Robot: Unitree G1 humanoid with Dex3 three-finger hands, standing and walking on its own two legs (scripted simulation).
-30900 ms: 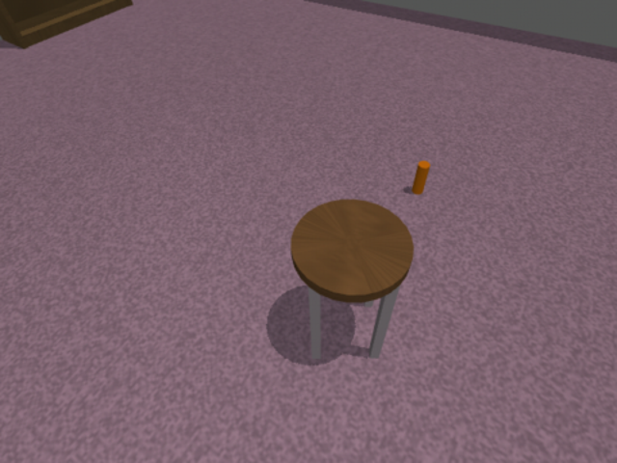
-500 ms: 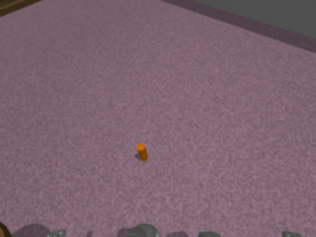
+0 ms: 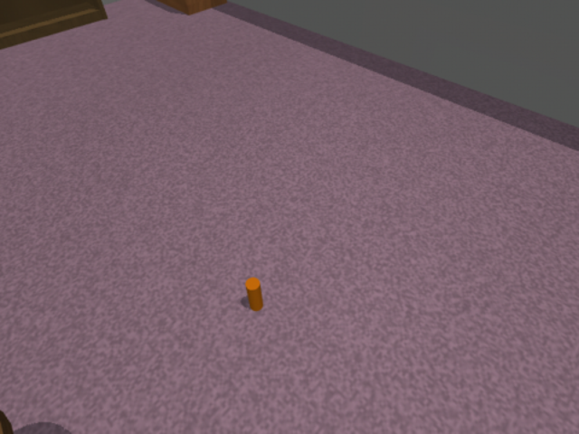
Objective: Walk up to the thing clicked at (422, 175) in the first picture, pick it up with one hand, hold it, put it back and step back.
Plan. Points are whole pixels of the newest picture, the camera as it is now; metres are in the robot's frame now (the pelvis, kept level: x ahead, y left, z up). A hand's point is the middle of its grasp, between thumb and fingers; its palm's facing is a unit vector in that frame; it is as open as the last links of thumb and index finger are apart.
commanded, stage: walk up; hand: left
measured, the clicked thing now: (254, 294) +0.69 +0.16 -0.69
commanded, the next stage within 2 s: stand in 0.48 s
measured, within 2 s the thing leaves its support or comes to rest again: neither
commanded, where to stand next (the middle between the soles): +0.35 -0.03 m, yaw -1 degrees
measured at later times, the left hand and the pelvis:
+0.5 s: hand out of the picture +0.13 +0.25 -0.14, palm faces -0.02 -0.93 -0.36, open 7.3 cm; pelvis +0.02 -0.01 +0.01, yaw -2 degrees
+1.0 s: hand out of the picture +0.07 +0.24 -0.14, palm faces -0.04 -0.94 -0.35, open 7.3 cm; pelvis -0.02 -0.02 +0.02, yaw -1 degrees
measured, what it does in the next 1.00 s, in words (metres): stands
